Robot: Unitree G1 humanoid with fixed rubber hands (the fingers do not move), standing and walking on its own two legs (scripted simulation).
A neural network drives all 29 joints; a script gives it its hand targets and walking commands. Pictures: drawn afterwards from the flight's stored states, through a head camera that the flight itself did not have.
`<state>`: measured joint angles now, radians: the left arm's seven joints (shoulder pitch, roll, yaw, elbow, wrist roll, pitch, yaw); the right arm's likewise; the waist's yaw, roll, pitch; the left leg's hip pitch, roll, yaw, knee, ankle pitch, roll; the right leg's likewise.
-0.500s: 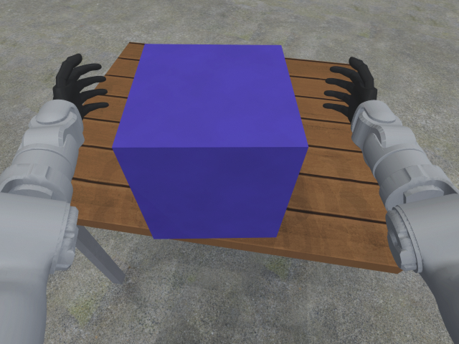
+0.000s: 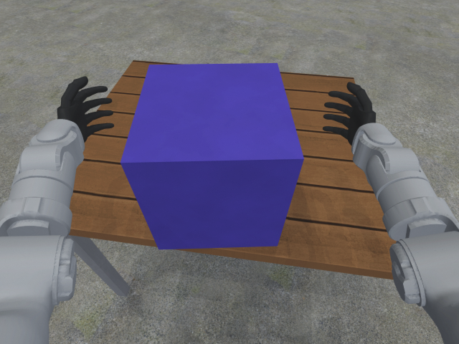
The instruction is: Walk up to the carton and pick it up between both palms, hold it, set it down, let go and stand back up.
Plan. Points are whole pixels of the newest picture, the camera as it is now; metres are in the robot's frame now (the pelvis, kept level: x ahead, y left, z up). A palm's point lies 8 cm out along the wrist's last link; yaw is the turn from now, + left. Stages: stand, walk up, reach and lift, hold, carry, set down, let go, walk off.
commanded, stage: set down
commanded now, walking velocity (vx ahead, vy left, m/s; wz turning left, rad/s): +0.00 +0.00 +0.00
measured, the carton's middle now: (216, 159) +0.49 +0.04 +0.03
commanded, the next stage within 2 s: none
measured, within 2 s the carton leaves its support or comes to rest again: neither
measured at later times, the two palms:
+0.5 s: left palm (73, 183) +0.37 +0.27 +0.11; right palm (359, 183) +0.36 -0.21 +0.09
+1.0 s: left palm (76, 243) +0.29 +0.27 +0.04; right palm (358, 237) +0.29 -0.21 +0.03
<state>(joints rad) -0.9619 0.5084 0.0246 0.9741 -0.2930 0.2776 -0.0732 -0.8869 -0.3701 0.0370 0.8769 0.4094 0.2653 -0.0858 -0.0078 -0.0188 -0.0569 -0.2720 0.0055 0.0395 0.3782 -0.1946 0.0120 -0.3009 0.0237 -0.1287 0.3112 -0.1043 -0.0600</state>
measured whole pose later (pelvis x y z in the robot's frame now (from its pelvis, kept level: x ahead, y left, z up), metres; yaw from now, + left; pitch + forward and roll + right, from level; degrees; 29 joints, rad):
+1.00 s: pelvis +0.01 +0.01 +0.00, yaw -1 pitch +0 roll -1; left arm -0.12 0.34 0.07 0.45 -0.28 0.00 -0.04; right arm -0.05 -0.22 -0.05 0.33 0.28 0.03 -0.05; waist 0.03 0.00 0.00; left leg -0.16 0.00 0.05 0.40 -0.24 0.02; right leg -0.20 0.02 -0.11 0.35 -0.15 -0.04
